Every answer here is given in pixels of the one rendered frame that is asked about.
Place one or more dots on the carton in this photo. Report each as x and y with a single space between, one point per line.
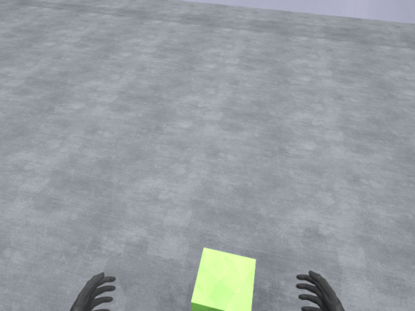
225 282

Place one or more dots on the robot left hand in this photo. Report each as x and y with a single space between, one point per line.
86 299

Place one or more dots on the robot right hand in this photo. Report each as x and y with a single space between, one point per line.
326 298

